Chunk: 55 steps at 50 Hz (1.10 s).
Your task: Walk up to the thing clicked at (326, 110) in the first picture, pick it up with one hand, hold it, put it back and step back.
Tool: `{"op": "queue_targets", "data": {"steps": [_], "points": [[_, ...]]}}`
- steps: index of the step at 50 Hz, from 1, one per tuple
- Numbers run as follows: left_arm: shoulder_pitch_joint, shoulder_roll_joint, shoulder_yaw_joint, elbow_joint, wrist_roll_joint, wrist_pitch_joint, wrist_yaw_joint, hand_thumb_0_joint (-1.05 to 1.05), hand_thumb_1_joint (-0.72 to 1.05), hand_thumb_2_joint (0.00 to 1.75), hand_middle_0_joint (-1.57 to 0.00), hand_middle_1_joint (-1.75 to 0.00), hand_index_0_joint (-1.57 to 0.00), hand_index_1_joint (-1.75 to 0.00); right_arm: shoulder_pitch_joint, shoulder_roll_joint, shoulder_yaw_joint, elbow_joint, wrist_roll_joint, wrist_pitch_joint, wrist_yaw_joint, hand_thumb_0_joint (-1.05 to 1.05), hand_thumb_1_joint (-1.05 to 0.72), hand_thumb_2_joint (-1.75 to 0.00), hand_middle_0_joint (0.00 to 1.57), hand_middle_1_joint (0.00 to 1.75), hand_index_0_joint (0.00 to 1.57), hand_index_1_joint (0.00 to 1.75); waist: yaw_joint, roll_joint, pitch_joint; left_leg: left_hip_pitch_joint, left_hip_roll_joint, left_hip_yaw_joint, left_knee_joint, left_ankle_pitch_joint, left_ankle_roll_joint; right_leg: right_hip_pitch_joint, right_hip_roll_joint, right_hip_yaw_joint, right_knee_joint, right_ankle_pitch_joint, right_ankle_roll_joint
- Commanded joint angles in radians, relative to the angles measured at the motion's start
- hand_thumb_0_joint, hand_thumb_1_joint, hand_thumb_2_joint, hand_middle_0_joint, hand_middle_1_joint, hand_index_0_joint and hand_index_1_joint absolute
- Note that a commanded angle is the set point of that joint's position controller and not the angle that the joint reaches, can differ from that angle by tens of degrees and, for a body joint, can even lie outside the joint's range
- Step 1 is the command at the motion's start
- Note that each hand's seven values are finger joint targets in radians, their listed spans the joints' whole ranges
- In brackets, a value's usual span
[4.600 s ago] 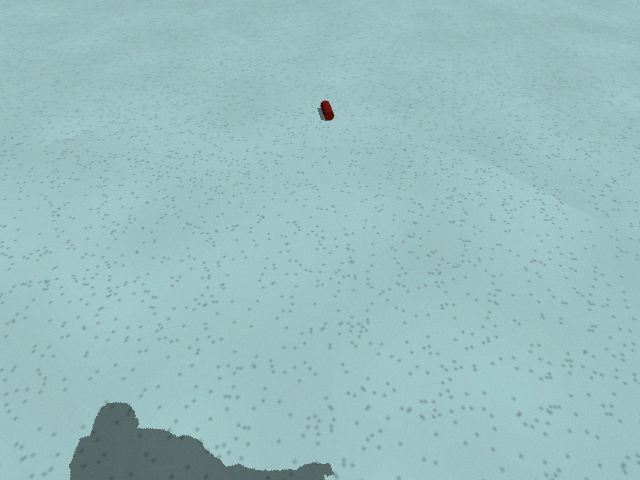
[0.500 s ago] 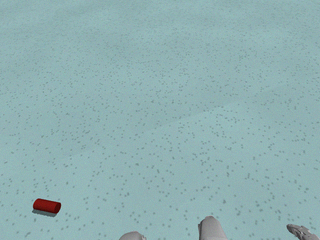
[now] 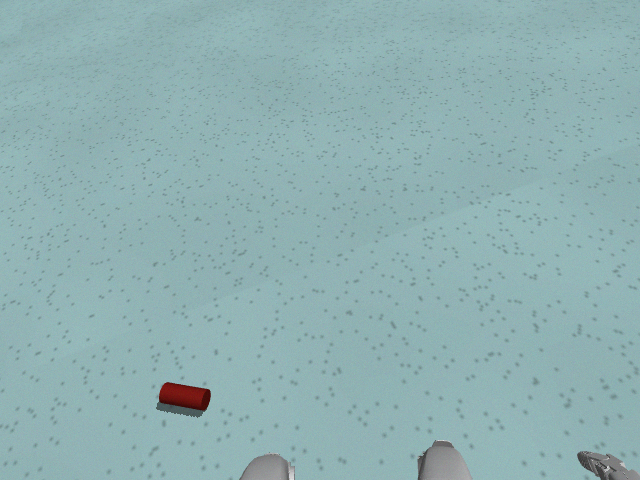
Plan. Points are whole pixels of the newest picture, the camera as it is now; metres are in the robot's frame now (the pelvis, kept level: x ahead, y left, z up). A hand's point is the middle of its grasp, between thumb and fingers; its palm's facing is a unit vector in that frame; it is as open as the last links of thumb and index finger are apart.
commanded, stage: walk up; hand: left
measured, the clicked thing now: (185, 396) +0.43 +0.48 -0.69
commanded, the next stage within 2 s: none
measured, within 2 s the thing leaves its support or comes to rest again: neither
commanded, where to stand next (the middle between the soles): +0.00 +0.28 m, yaw -10 degrees
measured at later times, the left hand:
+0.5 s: hand out of the picture +0.02 +0.51 -0.10, palm faces -0.06 -0.82 -0.57, open 7.4 cm
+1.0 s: hand out of the picture +0.01 +0.67 -0.14, palm faces -0.19 -0.91 -0.36, open 7.4 cm
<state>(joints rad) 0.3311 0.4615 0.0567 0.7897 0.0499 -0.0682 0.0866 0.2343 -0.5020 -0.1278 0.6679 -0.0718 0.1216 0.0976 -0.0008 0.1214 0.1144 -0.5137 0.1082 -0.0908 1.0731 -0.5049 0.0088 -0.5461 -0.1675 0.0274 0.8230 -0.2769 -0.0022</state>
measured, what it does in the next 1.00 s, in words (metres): steps to the left: left foot, then right foot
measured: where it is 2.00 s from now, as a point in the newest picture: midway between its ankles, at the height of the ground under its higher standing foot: outside the picture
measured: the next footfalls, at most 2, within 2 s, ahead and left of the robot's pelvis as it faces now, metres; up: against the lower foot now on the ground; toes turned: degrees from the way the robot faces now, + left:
left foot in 0.04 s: +0.05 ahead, +0.20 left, +0.00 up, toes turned +0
right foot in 0.34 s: +0.05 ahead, +0.06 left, +0.00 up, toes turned -8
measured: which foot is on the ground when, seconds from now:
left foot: up 0.00-0.02, down 0.04-0.34, up 0.36-0.62, down 0.64-1.00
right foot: down 0.00-0.06, up 0.08-0.32, down 0.34-0.66, up 0.68-1.00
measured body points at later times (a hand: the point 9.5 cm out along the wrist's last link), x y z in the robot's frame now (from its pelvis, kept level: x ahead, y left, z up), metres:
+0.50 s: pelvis -0.06 +0.22 +0.01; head +0.00 +0.18 +0.45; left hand +0.02 +0.55 -0.06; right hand +0.02 -0.10 -0.12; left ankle -0.04 +0.36 -0.60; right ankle +0.01 +0.06 -0.69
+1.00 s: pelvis -0.07 +0.39 +0.03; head -0.03 +0.42 +0.48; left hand +0.02 +0.71 -0.11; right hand -0.11 +0.06 -0.06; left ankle -0.07 +0.49 -0.69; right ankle -0.08 +0.22 -0.63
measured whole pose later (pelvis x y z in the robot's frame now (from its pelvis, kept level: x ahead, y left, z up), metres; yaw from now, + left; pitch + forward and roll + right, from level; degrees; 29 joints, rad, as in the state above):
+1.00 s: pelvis -0.07 +0.39 +0.03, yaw -10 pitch -2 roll -1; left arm 0.25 0.45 0.09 0.97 0.03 0.04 -0.02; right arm 0.33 -0.37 -0.05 0.94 -0.02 -0.06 -0.03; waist -0.01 -0.07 0.12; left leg -0.27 0.04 0.09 0.72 -0.41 0.02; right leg -0.51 0.05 0.16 1.09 -0.37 0.00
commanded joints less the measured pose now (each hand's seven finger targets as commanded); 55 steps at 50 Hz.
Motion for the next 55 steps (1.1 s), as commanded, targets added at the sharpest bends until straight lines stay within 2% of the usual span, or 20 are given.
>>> {"op": "queue_targets", "data": {"steps": [1,2,3,4,6,9,12,15,16,17,18,25,29,32,34,35,37,42,50,55], "points": [[-0.036,0.336,0.111,-0.05,-0.006,0.001,0.033,0.0,0.9,0.9,-0.2,-0.3,-0.2,-0.3,0.188,-0.162,-0.083,-0.019,0.0,-0.037,-0.012,0.0,-0.9,-0.9,0.2,0.3,0.2,0.3,-0.085,-0.206,-0.181,0.281,-0.078,0.131,-0.332,0.045,0.016,-0.084,-0.027,0.064,-0.086,-0.184,-0.127],[-0.035,0.252,0.086,-0.04,-0.01,0.01,0.04,0.0,0.9,0.9,-0.2,-0.3,-0.2,-0.3,0.271,-0.195,-0.094,0.0,-0.022,-0.048,-0.02,0.0,-0.9,-0.9,0.2,0.3,0.2,0.3,-0.151,-0.005,-0.154,0.334,-0.055,0.009,-0.492,-0.028,0.038,-0.222,0.101,-0.013,0.187,-0.229,-0.08],[-0.118,0.196,0.067,-0.071,-0.031,0.012,0.06,0.0,0.9,0.9,-0.2,-0.3,-0.2,-0.3,0.201,-0.343,-0.105,-0.032,-0.006,-0.049,-0.032,0.0,-0.9,-0.9,0.2,0.3,0.2,0.3,-0.161,0.344,-0.067,0.174,0.183,-0.455,-0.72,-0.067,0.135,-0.388,0.268,-0.079,0.4,-0.423,-0.032],[-0.155,0.235,0.064,-0.056,-0.024,0.006,0.077,0.0,0.9,0.9,-0.2,-0.3,-0.2,-0.3,0.048,-0.37,-0.104,-0.051,0.008,-0.055,-0.045,0.0,-0.9,-0.9,0.2,0.3,0.2,0.3,-0.124,0.289,0.009,0.024,0.267,-0.604,-0.799,-0.137,0.255,-0.326,0.195,0.029,0.487,-0.381,-0.059],[-0.065,0.241,0.077,0.03,-0.055,0.004,0.059,0.0,0.9,0.9,-0.2,-0.3,-0.2,-0.3,-0.005,-0.229,-0.067,-0.082,-0.009,-0.061,-0.06,0.0,-0.9,-0.9,0.2,0.3,0.2,0.3,-0.075,0.021,0.025,0.065,0.147,-0.332,-0.611,0.11,0.19,-0.291,0.188,0.065,0.501,-0.258,-0.039],[0.078,0.238,0.077,0.091,-0.068,0.005,0.04,0.0,0.9,0.9,-0.2,-0.3,-0.2,-0.3,-0.07,-0.19,-0.058,-0.099,-0.001,-0.065,-0.06,0.0,-0.9,-0.9,0.2,0.3,0.2,0.3,-0.033,0.131,-0.075,0.166,0.094,-0.173,-0.518,0.353,0.193,-0.122,0.168,-0.057,0.399,-0.2,-0.031],[0.063,0.188,0.065,0.049,-0.074,0.0,0.037,0.0,0.9,0.9,-0.2,-0.3,-0.2,-0.3,0.004,-0.151,-0.042,-0.1,-0.013,-0.055,-0.057,0.0,-0.9,-0.9,0.2,0.3,0.2,0.3,-0.048,0.148,-0.092,0.21,0.108,-0.146,-0.479,0.592,0.206,-0.001,0.148,-0.097,0.16,-0.203,-0.028],[0.23,0.192,0.075,0.071,-0.062,-0.006,0.051,0.0,0.9,0.9,-0.2,-0.3,-0.2,-0.3,-0.068,-0.115,-0.026,-0.145,-0.003,-0.035,-0.05,0.0,-0.9,-0.9,0.2,0.3,0.2,0.3,0.063,0.017,-0.141,0.061,0.043,-0.044,-0.302,0.608,0.108,0.362,0.125,-0.065,-0.247,0.082,-0.06],[0.248,0.26,0.097,0.054,-0.041,-0.01,0.06,0.0,0.9,0.9,-0.2,-0.3,-0.2,-0.3,-0.018,-0.065,-0.013,-0.145,0.013,-0.039,-0.049,0.0,-0.9,-0.9,0.2,0.3,0.2,0.3,0.081,-0.13,-0.165,-0.067,-0.028,-0.009,-0.121,0.459,0.037,0.518,0.039,0.125,-0.331,0.099,-0.09],[0.191,0.32,0.113,0.0,-0.026,-0.01,0.064,0.0,0.9,0.9,-0.2,-0.3,-0.2,-0.3,0.08,-0.035,-0.007,-0.138,0.013,-0.036,-0.047,0.0,-0.9,-0.9,0.2,0.3,0.2,0.3,0.027,-0.278,-0.219,-0.265,-0.095,0.011,0.085,-0.112,-0.036,0.643,-0.263,0.525,-0.339,0.19,-0.192],[0.123,0.345,0.115,-0.028,-0.03,-0.006,0.069,0.0,0.9,0.9,-0.2,-0.3,-0.2,-0.3,0.057,-0.124,-0.037,-0.138,-0.004,-0.021,-0.07,0.0,-0.9,-0.9,0.2,0.3,0.2,0.3,0.028,-0.149,-0.207,-0.248,-0.082,-0.1,0.247,-0.157,-0.016,0.464,-0.396,0.65,-0.382,0.206,-0.341],[0.0,0.294,0.117,-0.048,-0.023,-0.015,0.052,0.0,0.9,0.9,-0.2,-0.3,-0.2,-0.3,0.057,-0.149,-0.068,-0.082,0.007,-0.016,-0.037,0.0,-0.9,-0.9,0.2,0.3,0.2,0.3,-0.009,-0.224,-0.111,-0.093,-0.08,-0.075,0.336,0.085,-0.036,0.139,-0.126,0.187,-0.302,-0.065,-0.22],[-0.076,0.328,0.123,-0.045,0.009,0.003,0.03,0.0,0.9,0.9,-0.2,-0.3,-0.2,-0.3,0.055,-0.118,-0.055,-0.033,0.043,-0.02,-0.026,0.0,-0.9,-0.9,0.2,0.3,0.2,0.3,0.001,-0.404,-0.11,0.117,-0.055,0.113,-0.102,-0.068,-0.022,0.024,-0.034,0.091,-0.307,-0.344,-0.16],[-0.086,0.222,0.092,-0.002,0.001,0.038,0.004,0.0,0.9,0.9,-0.2,-0.3,-0.2,-0.3,0.271,-0.123,-0.062,0.114,0.042,-0.055,-0.058,0.0,-0.9,-0.9,0.2,0.3,0.2,0.3,-0.095,-0.128,-0.121,0.349,-0.139,0.183,-0.414,-0.022,-0.027,-0.155,0.084,0.007,0.064,-0.462,-0.095],[-0.229,0.169,0.065,-0.045,-0.01,0.028,0.022,0.0,0.9,0.9,-0.2,-0.3,-0.2,-0.3,0.107,-0.343,-0.069,0.068,0.051,-0.073,-0.078,0.0,-0.9,-0.9,0.2,0.3,0.2,0.3,-0.111,0.237,0.044,-0.027,0.28,-0.686,-0.87,-0.503,0.208,-0.316,0.203,0.076,0.41,-0.353,-0.031],[-0.278,0.207,0.067,-0.024,-0.011,0.02,0.017,0.0,0.9,0.9,-0.2,-0.3,-0.2,-0.3,-0.048,-0.305,-0.055,0.046,0.042,-0.095,-0.087,0.0,-0.9,-0.9,0.2,0.3,0.2,0.3,-0.055,0.034,0.156,-0.119,0.319,-0.731,-0.885,-0.462,0.224,-0.278,0.16,0.156,0.45,-0.233,-0.026],[-0.112,0.202,0.072,0.092,-0.048,0.029,-0.012,0.0,0.9,0.9,-0.2,-0.3,-0.2,-0.3,-0.089,-0.252,-0.031,0.074,0.033,-0.13,-0.112,0.0,-0.9,-0.9,0.2,0.3,0.2,0.3,0.01,-0.041,0.091,0.045,0.191,-0.455,-0.724,-0.322,0.105,-0.263,0.159,0.187,0.441,-0.119,-0.021],[-0.062,0.191,0.086,0.132,-0.03,0.07,-0.07,0.0,0.9,0.9,-0.2,-0.3,-0.2,-0.3,-0.002,-0.213,-0.02,0.166,0.042,-0.181,-0.136,0.0,-0.9,-0.9,0.2,0.3,0.2,0.3,0.004,-0.002,0.035,0.231,0.175,-0.318,-0.686,-0.107,0.081,-0.184,0.174,0.186,0.354,-0.078,-0.013],[-0.165,0.146,0.067,0.068,-0.026,0.083,-0.097,0.0,0.9,0.9,-0.2,-0.3,-0.2,-0.3,0.16,-0.169,-0.011,0.216,0.054,-0.224,-0.168,0.0,-0.9,-0.9,0.2,0.3,0.2,0.3,-0.057,0.028,-0.06,0.554,0.195,-0.14,-0.605,0.678,0.066,-0.18,0.169,0.152,0.204,-0.111,-0.005],[-0.204,0.112,0.049,0.067,-0.038,0.083,-0.101,0.0,0.9,0.9,-0.2,-0.3,-0.2,-0.3,0.154,-0.173,-0.007,0.205,0.052,-0.216,-0.163,0.0,-0.9,-0.9,0.2,0.3,0.2,0.3,-0.057,0.087,-0.074,0.537,0.185,-0.031,-0.591,0.819,0.103,-0.083,0.151,0.057,0.101,-0.117,-0.023]]}}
